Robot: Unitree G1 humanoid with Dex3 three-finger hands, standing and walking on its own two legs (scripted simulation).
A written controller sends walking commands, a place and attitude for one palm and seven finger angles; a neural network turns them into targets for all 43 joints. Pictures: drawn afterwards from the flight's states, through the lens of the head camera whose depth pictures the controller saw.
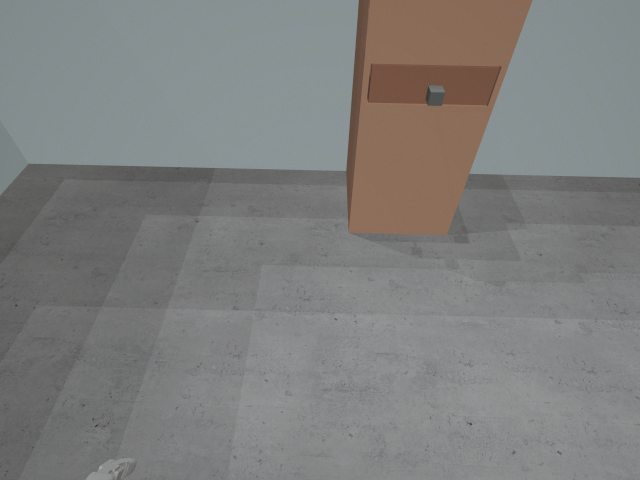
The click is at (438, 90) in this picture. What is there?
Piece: drawer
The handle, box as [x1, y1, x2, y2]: [426, 84, 444, 105]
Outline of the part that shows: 430,84 428,86 426,94 427,104 441,105 444,95 442,86 434,86 433,84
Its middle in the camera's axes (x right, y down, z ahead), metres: +0.35 -0.45 +1.20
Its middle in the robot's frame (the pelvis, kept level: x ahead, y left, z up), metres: +1.21 -0.29 -0.09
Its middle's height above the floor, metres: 0.68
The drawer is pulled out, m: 0.00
